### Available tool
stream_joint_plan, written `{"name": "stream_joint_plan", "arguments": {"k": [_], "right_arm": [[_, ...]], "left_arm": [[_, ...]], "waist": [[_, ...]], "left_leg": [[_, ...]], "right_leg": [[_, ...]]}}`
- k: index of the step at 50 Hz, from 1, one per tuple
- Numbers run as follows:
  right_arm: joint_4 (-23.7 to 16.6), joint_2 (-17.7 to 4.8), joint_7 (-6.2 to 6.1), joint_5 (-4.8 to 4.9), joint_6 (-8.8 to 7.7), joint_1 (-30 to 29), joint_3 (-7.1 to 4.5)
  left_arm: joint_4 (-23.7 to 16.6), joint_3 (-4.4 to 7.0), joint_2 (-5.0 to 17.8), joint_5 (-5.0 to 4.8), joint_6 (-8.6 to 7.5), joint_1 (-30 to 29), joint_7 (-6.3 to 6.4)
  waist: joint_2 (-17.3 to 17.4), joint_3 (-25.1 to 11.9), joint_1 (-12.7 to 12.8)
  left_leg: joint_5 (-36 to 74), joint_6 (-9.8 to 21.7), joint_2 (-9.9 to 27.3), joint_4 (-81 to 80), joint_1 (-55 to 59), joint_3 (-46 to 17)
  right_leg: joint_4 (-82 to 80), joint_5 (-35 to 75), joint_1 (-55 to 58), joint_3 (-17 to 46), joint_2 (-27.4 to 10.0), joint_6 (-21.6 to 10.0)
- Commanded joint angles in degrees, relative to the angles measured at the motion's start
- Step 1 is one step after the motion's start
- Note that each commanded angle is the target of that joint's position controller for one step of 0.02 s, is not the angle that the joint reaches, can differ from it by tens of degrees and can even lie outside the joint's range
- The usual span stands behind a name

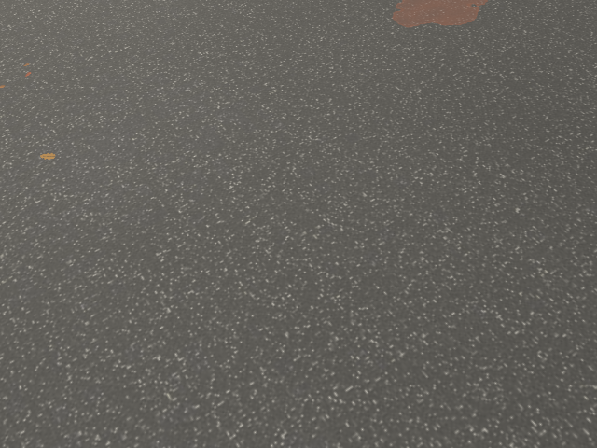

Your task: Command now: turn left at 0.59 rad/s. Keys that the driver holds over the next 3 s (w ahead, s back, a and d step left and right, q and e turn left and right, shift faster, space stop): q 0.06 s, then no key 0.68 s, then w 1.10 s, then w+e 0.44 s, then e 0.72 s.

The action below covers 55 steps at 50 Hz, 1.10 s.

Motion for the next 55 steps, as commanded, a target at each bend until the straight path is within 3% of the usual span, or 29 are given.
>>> {"name": "stream_joint_plan", "arguments": {"k": [1, 3, 5, 11, 13, 14, 15, 16, 17, 18, 20, 23, 27, 30, 31, 32, 33, 34, 37, 40, 42, 45, 47, 49, 50, 51, 52, 53, 55], "right_arm": [[-2.8, -5.4, 0.12, 0.3, 0.4, 2.8, -2.1], [-4.8, -3.7, 0.37, 0.8, 0.23, -0.2, -1.37], [-6.1, -2.5, 0.46, 0.26, -0.01, -2.2, -0.68], [-6.1, -2.2, 1.23, -0.31, -0.07, -0.4, 0.15], [-4.4, -1.7, 1.56, -0.47, -0.11, 3.3, 0.1], [-4.1, -2.7, 1.47, -0.67, -0.14, 3.9, -0.12], [-4.6, -6.1, 0.88, -0.93, -0.11, 4.9, -0.66], [-6.3, -8.2, 0.56, -2.11, -0.22, 1.6, -0.39], [-5.9, -4.8, 1.15, -3.08, -1.28, 2.3, 0.32], [-4.9, -3.5, 1.48, -3.22, -2.26, 0.9, 0.86], [-4.2, -3.5, 1.51, -2.16, -3.33, -2.3, 0.9], [-2.9, -1.8, 1.24, -1.92, -3.61, -3.9, 1.48], [-0.9, -1.3, 1.3, -1.74, -3.14, -3.6, 1.57], [1.1, -0.1, 1.49, -0.95, -3.13, -3.4, 2.16], [1.9, 0.5, 1.64, -1.69, -3.51, -1.7, 2.39], [2.2, -0.1, 2.0, -2.38, -3.79, 0.3, 2.06], [2.4, 0.3, 1.78, -2.55, -3.61, -1.0, 2.22], [2.7, -0.7, 1.5, -2.27, -3.39, -3.2, 1.95], [3.7, -0.1, 0.71, -1.78, -2.47, -3.1, 1.76], [5.2, -0.3, 0.49, -0.96, -2.26, -1.4, 1.24], [5.1, 0.5, 0.61, -0.34, -3.47, -1.4, 1.29], [4.9, 2.7, 1.57, 0.4, -6.47, -1.8, 1.42], [5.6, 2.4, 2.11, 0.84, -7.5, 0.0, 1.28], [9.9, -0.4, 2.29, 0.71, -7.98, 9.6, 0.05], [12.0, -4.6, 2.2, 0.6, -8.25, 15.7, -1.28], [12.1, -8.5, 2.88, 0.16, -8.61, 20.1, -2.23], [11.8, -4.8, 2.99, -0.69, -9.05, 18.6, -0.92], [11.3, -2.7, 3.0, -0.91, -9.33, 17.1, -0.27], [11.2, -0.9, 2.99, -0.69, -8.84, 15.5, 0.64]], "left_arm": [[-4.6, 1.09, 7.2, -0.48, -0.2, -3.9, 1.08], [-4.2, 1.27, 7.9, -0.01, 0.35, -1.3, 1.74], [-3.6, 1.54, 9.1, 0.01, 0.69, 1.0, 1.86], [-3.2, 1.95, 11.8, -1.51, 1.05, -0.1, 0.07], [-2.6, 1.38, 11.1, -2.44, 1.1, -1.1, -0.12], [-1.1, 0.63, 9.2, -2.49, 0.85, 1.6, -0.29], [-1.0, -0.64, 5.8, -0.37, 0.33, 3.9, -0.77], [-2.3, -1.68, 3.0, 1.19, -0.15, 4.3, -1.11], [-2.9, -0.59, 7.1, 0.11, 0.22, -0.4, -0.34], [-2.6, 0.12, 8.9, -0.97, 0.66, -0.8, -0.12], [-0.5, 0.72, 9.0, -0.77, 1.67, 1.4, 0.5], [0.9, 0.31, 6.8, -0.82, 1.94, 3.9, 0.52], [0.8, -0.6, 5.5, -1.01, 1.73, 1.8, 0.42], [2.2, -0.97, 5.7, -0.1, 1.31, 4.6, 0.08], [2.1, -0.69, 8.2, 0.43, 1.17, 5.0, 0.2], [2.5, 0.07, 11.7, -0.19, 1.2, 4.6, 0.32], [3.1, -0.12, 9.7, -0.78, 1.0, 3.1, -0.03], [2.9, -0.7, 7.6, -0.5, 0.64, 2.1, -0.25], [4.3, -1.27, 6.4, -0.11, -0.51, 2.4, -0.04], [5.8, -0.9, 7.5, -1.12, -0.27, 5.4, 0.6], [5.2, -0.92, 7.8, -1.48, -0.78, 6.4, 1.0], [6.1, -0.04, 10.6, -2.09, -2.23, 9.7, 0.85], [5.2, -0.01, 10.6, -2.41, -2.39, 7.3, 0.44], [2.5, -0.99, 7.3, -2.54, -2.43, 0.2, -0.04], [0.6, -1.79, 4.2, -2.13, -3.34, -2.1, -0.11], [-1.2, -1.63, 5.3, -1.92, -4.65, -2.8, 0.07], [-0.7, -0.86, 7.5, -2.59, -5.26, -1.4, -0.17], [-0.1, -0.99, 6.8, -3.33, -5.58, 0.3, -0.74], [-0.2, -1.06, 5.8, -2.9, -5.68, -1.6, -1.68]], "waist": [[-10.6, -3.4, -0.8], [-12.0, -3.7, 1.2], [-12.0, -5.2, 2.7], [-13.4, -6.0, 2.2], [-12.3, -5.7, -0.3], [-10.2, -5.8, -0.5], [-0.7, -9.0, 0.9], [12.0, -8.8, 2.9], [8.7, -8.9, -1.4], [7.2, -6.6, -0.5], [6.7, -4.6, 0.6], [4.9, -5.1, 2.0], [5.0, -5.5, 0.3], [2.4, -5.1, 2.4], [-0.7, -5.4, 1.3], [-6.7, -4.5, -1.5], [-9.3, -3.7, -0.8], [-7.9, -2.1, 0.3], [-6.6, -2.0, 0.5], [-6.1, -0.2, 1.1], [-6.7, 4.5, 1.8], [-12.7, 5.4, 1.9], [-13.2, 6.1, 0.1], [-8.3, 4.2, -4.7], [3.5, 2.4, -6.0], [13.2, 0.5, -7.7], [7.1, 0.8, -5.5], [3.7, 0.9, -3.8], [0.3, 2.1, -3.0]], "left_leg": [[3.8, -3.0, 3.8, 9.8, -7.8, 1.8], [5.6, -3.8, 5.0, 4.9, -9.1, 4.2], [4.8, -4.0, 6.0, -1.0, -7.4, 4.5], [6.3, -1.5, 6.0, -20.7, 7.2, 9.2], [16.7, 1.1, 4.7, -34.9, 15.3, 10.8], [23.1, 2.7, 5.1, -41.3, 21.5, 9.2], [38.4, 5.0, 13.9, -41.2, 30.4, -1.7], [49.5, 13.7, 24.8, -39.4, 29.3, -12.5], [42.7, 19.4, 26.0, -41.2, 23.5, -13.7], [38.7, 18.5, 23.3, -42.0, 21.7, -10.8], [36.0, 15.0, 19.7, -42.1, 20.4, -6.6], [41.1, 14.3, 17.1, -41.1, 18.0, -2.2], [37.4, 14.9, 16.9, -39.9, 19.3, -3.3], [27.2, 11.2, 14.5, -39.2, 15.7, -2.9], [21.6, 8.4, 12.2, -38.0, 13.7, -1.7], [16.7, 6.4, 8.7, -37.8, 13.0, 1.4], [15.4, 4.6, 6.6, -37.4, 16.4, 4.1], [16.1, 4.1, 6.5, -36.1, 17.6, 4.4], [21.2, 4.7, 7.1, -35.6, 17.9, 4.0], [-2.4, 6.0, 4.6, -33.7, 13.0, 6.0], [-8.8, 6.8, 4.8, -31.8, 6.4, 5.6], [1.8, 6.2, 3.9, -22.6, 2.2, 10.3], [3.7, 7.7, 4.9, -26.6, 7.4, 9.9], [6.7, 9.4, 6.5, -35.9, 22.0, 5.4], [4.4, 12.9, 13.7, -42.5, 30.9, -9.4], [11.5, 19.2, 24.2, -48.5, 39.2, -27.9], [17.1, 20.6, 26.2, -47.1, 41.1, -28.3], [19.8, 19.4, 25.2, -46.4, 42.1, -23.6], [27.7, 16.2, 22.6, -47.8, 41.3, -14.1]], "right_leg": [[-7.9, 21.9, 7.7, 9.7, -14.5, -10.8], [-8.5, 22.6, 10.9, 7.3, -14.5, -11.6], [-8.2, 24.4, 13.5, 7.3, -15.9, -12.8], [-6.3, 24.9, 9.3, 5.0, -16.8, -12.4], [-2.7, 22.1, 6.7, 3.8, -15.6, -9.9], [-0.4, 17.4, 3.3, 2.4, -13.9, -6.4], [7.6, 4.9, -3.1, -1.7, -9.8, -0.9], [14.3, -17.4, -10.8, -4.4, -4.5, 3.8], [20.9, -22.4, -10.3, -0.4, -5.0, 5.1], [25.2, -21.3, -10.8, 0.7, -5.2, 5.2], [27.2, -16.9, -11.7, 1.7, -5.4, 5.6], [25.0, -11.8, -6.9, 1.1, -4.9, 6.2], [12.4, -9.5, -2.6, -0.1, -4.2, 5.9], [-4.2, 8.1, 7.1, 0.0, -4.0, 3.8], [-4.2, 16.5, 10.5, 3.6, -7.1, 2.5], [-1.3, 16.7, 9.2, 3.5, -8.4, 0.3], [-2.2, 6.5, 3.3, 3.7, -7.6, -1.3], [-3.5, 2.9, 1.0, 3.6, -6.7, -0.9], [-3.5, 4.9, 1.5, 2.5, -5.6, 1.0], [-3.3, -18.8, -0.2, 2.6, -4.5, -1.5], [-5.4, -28.9, -2.0, 7.2, -6.9, -4.3], [-12.9, -32.6, 1.9, 21.4, -16.5, -10.4], [-13.5, -27.6, -1.6, 22.4, -17.7, -11.1], [-4.6, -15.2, -9.3, 10.5, -10.1, -5.8], [12.5, -6.2, -17.2, 0.2, -2.4, -1.3], [27.9, -13.2, -28.0, -0.6, 1.1, 0.5], [37.4, -18.0, -33.8, 3.4, -1.1, -0.4], [41.0, -14.6, -36.5, 4.7, -3.1, -1.9], [39.3, -7.1, -38.9, 3.0, -6.5, -3.2]]}}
